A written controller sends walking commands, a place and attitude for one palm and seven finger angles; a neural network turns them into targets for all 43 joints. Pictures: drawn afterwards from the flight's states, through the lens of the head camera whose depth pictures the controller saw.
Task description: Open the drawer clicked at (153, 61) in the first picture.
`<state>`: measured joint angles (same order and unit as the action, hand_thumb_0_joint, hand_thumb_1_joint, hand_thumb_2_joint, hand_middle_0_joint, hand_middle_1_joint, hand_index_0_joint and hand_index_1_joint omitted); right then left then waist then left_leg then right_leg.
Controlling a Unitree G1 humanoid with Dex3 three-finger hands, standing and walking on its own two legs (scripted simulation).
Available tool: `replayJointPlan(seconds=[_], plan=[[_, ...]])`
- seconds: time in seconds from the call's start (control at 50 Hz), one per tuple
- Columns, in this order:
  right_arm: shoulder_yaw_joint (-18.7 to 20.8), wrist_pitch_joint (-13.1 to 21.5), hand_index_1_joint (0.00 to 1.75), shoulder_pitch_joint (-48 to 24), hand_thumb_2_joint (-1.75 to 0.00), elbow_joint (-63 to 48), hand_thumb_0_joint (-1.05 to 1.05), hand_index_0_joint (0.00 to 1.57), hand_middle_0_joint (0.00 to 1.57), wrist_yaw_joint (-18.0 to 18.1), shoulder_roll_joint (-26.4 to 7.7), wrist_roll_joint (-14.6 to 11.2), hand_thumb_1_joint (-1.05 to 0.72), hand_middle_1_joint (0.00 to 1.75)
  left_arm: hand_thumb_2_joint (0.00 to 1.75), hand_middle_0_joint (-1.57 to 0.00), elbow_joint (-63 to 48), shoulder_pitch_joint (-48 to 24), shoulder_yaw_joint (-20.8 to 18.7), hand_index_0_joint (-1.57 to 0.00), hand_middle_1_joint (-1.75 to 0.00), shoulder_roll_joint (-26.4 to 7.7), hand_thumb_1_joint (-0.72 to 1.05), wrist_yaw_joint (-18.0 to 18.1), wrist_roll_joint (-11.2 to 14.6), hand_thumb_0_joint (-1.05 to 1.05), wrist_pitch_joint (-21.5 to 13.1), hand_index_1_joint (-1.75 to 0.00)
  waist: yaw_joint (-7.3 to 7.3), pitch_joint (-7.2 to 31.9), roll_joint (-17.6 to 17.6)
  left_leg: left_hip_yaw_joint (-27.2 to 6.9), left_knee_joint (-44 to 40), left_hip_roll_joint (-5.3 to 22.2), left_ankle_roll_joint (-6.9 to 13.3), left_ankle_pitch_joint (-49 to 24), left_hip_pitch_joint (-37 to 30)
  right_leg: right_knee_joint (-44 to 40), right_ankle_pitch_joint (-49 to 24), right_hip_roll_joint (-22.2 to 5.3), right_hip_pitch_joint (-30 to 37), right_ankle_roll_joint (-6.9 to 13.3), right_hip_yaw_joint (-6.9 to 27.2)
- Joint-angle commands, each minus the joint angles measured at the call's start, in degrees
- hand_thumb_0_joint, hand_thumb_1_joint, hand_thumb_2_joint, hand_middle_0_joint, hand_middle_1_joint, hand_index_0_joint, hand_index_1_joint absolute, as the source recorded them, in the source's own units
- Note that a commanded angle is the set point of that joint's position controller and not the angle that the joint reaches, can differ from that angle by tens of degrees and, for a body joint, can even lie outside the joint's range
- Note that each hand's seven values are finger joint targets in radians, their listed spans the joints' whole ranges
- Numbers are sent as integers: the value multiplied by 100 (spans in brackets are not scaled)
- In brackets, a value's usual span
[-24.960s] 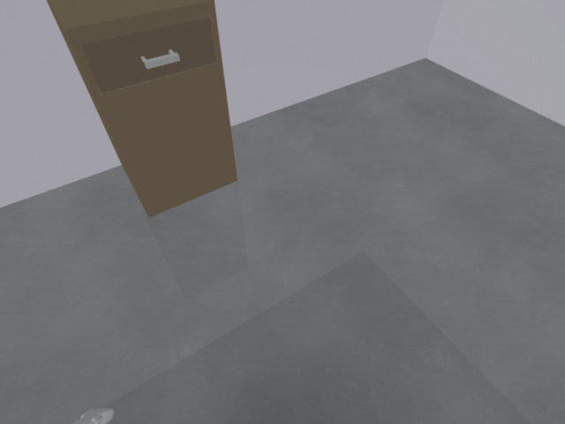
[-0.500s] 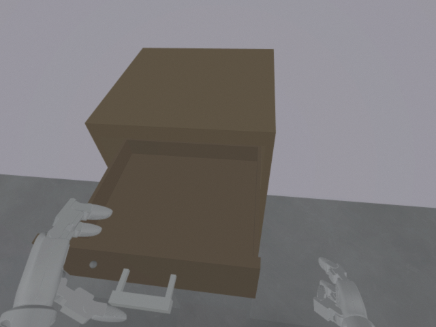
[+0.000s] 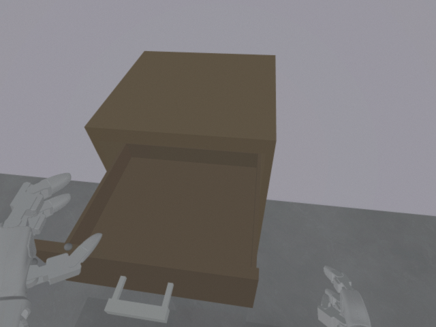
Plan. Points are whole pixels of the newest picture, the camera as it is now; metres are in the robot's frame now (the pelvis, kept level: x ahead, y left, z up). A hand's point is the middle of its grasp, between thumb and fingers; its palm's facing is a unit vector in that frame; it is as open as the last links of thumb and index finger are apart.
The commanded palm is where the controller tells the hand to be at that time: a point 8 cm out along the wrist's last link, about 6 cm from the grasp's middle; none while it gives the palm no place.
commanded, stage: draw the hand back to the body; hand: left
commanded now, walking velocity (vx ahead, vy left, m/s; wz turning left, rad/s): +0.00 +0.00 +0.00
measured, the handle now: (141, 297) +0.18 +0.18 -0.06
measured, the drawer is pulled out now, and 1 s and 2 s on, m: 0.30 0.30 0.30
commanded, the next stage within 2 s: step back with the hand held close in 0.38 s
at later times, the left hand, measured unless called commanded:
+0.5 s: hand (70, 253) +0.17 +0.22 +0.15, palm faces +0.38 -0.83 -0.41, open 7.5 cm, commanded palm +0.12 +0.26 +0.18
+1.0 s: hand (45, 275) +0.14 +0.23 +0.15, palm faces +0.30 -0.80 -0.51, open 7.4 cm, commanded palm +0.07 +0.28 +0.18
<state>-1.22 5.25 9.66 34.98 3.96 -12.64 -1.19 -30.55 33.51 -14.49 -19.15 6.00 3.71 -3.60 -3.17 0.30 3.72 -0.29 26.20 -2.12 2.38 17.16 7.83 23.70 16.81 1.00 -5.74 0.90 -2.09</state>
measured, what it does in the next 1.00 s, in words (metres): shifts its weight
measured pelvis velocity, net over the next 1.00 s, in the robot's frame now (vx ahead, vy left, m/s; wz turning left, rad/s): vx -0.05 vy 0.00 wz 0.01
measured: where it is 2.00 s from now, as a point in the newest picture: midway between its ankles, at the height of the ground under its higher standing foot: outside the picture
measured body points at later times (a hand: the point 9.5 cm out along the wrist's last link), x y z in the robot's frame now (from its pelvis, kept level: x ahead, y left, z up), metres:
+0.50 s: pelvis -0.01 -0.02 +0.00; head -0.02 -0.05 +0.45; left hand +0.14 +0.26 +0.18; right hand +0.19 -0.23 -0.09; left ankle -0.03 +0.09 -0.74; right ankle -0.04 -0.11 -0.74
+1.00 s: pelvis -0.05 +0.00 -0.01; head -0.02 +0.00 +0.44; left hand +0.12 +0.28 +0.18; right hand +0.14 -0.24 -0.09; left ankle -0.03 +0.09 -0.74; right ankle -0.04 -0.11 -0.74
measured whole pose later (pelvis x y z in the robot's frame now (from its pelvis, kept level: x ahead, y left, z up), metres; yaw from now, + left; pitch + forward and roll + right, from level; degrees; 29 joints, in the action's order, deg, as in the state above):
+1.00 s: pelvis -0.05 +0.00 -0.01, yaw +0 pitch +3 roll -1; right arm 1.0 -0.5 8.8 31.1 4.3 -12.3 -2.2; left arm -35.3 38.0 -21.7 -24.5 7.4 3.4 -9.6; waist 0.2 -1.3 0.4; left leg -0.6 30.4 -2.1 2.2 13.8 19.5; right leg 29.2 14.3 0.8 -17.8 1.2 -2.9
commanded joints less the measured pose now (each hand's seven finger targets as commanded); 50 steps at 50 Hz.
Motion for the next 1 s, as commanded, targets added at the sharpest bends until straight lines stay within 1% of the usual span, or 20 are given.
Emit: replayJointPlan(seconds=[0.0,0.02,0.16,0.22,0.24,0.3,0.34,0.4,0.42,0.46,0.48,0.5,0.52,0.54,0.58,0.62,0.7,0.72,0.84,0.98], plan=[[207,208,30,-760,-90,-968,0,20,20,70,-531,3,-90,30,78,-22,-1063,-374,-769,-22,-48,-872,62,151,39,0,-334,-48,10,434,-193,-144,-246,442,-146,-2278,-355,-223,-1933,-267,-84,51,-64],[214,223,30,-803,-90,-975,0,20,20,73,-567,-6,-90,30,80,-22,-1221,-534,-846,-22,-46,-966,65,160,48,0,-356,-46,14,514,-39,-138,-234,421,-143,-2238,-376,-259,-1911,-262,-55,65,-39],[195,195,30,-820,-90,-912,0,20,20,58,-540,10,-90,30,90,-20,-871,-436,-773,-20,-30,-866,90,155,42,0,-321,-30,-5,340,-173,-125,-278,405,-110,-2043,-331,-307,-1840,-279,-114,43,-55],[200,191,30,-883,-90,-926,0,20,20,69,-564,16,-90,30,90,-20,-1031,-583,-880,-20,-30,-1002,90,165,41,0,-351,-30,-19,369,-13,-118,-277,385,-104,-1989,-353,-355,-1817,-279,-100,60,-13],[185,195,30,-849,-90,-951,0,20,20,67,-524,4,-90,30,90,-20,-1055,-586,-758,-20,-30,-903,90,162,38,0,-356,-30,8,321,7,-134,-296,395,-115,-1904,-310,-331,-1697,-291,-102,54,-19],[181,176,30,-857,-90,-941,0,20,20,70,-521,11,-90,30,90,-20,-915,-500,-851,-20,-30,-955,90,165,57,0,-362,-30,-29,305,-246,-132,-303,388,-93,-1781,-299,-370,-1636,-281,-130,44,-9],[177,193,30,-888,-90,-954,0,20,20,80,-512,-5,-90,30,90,-20,-1055,-586,-768,-20,-30,-910,90,163,47,0,-391,-30,14,260,47,-119,-311,384,-101,-1722,-307,-396,-1564,-291,-153,56,19],[195,210,30,-853,-90,-937,0,20,20,79,-518,6,-90,30,90,-20,-1043,-480,-839,-20,-30,-961,90,173,47,0,-418,-30,-21,418,-54,-96,-277,389,-89,-1799,-385,-366,-1667,-294,-119,42,7],[196,233,30,-887,-90,-924,0,20,20,74,-546,-1,-90,30,90,-20,-1108,-562,-881,-20,-30,-1019,90,178,48,0,-413,-30,-12,398,186,-99,-276,377,-106,-1774,-371,-400,-1637,-294,-119,61,40],[190,234,30,-838,-90,-884,0,20,20,68,-515,1,-90,30,90,-20,-916,-405,-835,-20,-30,-933,90,185,44,0,-403,-30,-23,349,-22,-123,-293,388,-106,-1786,-355,-366,-1626,-286,-134,49,-3],[214,124,30,-567,-90,-1158,0,20,20,33,-657,-50,-90,30,90,-20,-1663,-1359,-1821,-20,-30,-1903,90,228,50,0,-686,-30,184,-189,-187,-356,-106,461,30,-1432,136,-684,-2004,-592,-609,48,683],[241,56,30,-565,-90,-963,0,20,20,32,-543,-24,-90,30,90,-20,-936,-812,-1581,-20,-30,-1474,90,176,17,0,-734,-30,239,-179,-681,-391,34,453,25,-1272,129,-709,-2120,-739,-643,52,662],[270,30,30,-605,-90,-1054,0,20,20,4,-634,-22,-90,30,90,-20,-1039,-796,-1501,-20,-30,-1447,90,130,0,0,-802,-30,248,-102,-556,-364,94,406,17,-1193,94,-726,-2205,-812,-753,71,791],[265,-17,30,-681,-90,-1027,0,20,20,9,-588,-21,-90,30,90,-20,-792,-395,-1217,-20,-30,-1103,90,93,-29,0,-811,-30,271,33,-563,-335,95,430,21,-1299,56,-626,-2243,-832,-696,44,673],[325,-122,30,-702,-90,-1103,0,20,20,-18,-658,-34,-90,30,90,-20,-738,61,-1044,-20,-30,-902,90,65,-40,0,-807,-30,259,412,-400,-315,85,487,41,-1681,61,-412,-2353,-826,-485,-19,548],[381,-191,30,-770,-90,-1157,0,20,20,-16,-687,-38,-90,30,90,-20,-962,238,-1122,-20,-30,-1008,90,80,-41,0,-830,-30,252,691,-290,-309,67,549,49,-2032,33,-242,-2497,-805,-413,-42,510],[452,-326,30,-761,-90,-1274,0,20,20,18,-638,-80,-90,30,90,-20,-1288,485,-1349,-20,-30,-1242,90,163,-56,0,-863,-30,262,913,-503,-401,134,654,35,-2252,311,2,-2386,-801,-308,-21,448],[454,-328,30,-791,-90,-1295,0,20,20,36,-679,-76,-90,30,90,-20,-1470,429,-1462,-20,-30,-1418,90,195,-53,0,-884,-30,268,971,-370,-426,135,655,24,-2290,324,59,-2379,-814,-341,13,500],[480,-345,30,-710,-90,-1343,0,20,20,87,-624,-80,-90,30,90,-20,-1659,622,-1545,-20,-30,-1439,90,283,-28,0,-931,-30,273,1042,-102,-648,56,811,63,-2281,680,346,-2002,-690,-340,3,411],[460,-239,30,-641,-90,-1341,0,20,20,70,-668,-67,-90,30,90,-20,-1584,532,-1378,-20,-30,-1247,90,319,-38,0,-949,-30,292,645,32,-910,-342,991,171,-906,1680,573,-1000,-543,-293,-27,426]])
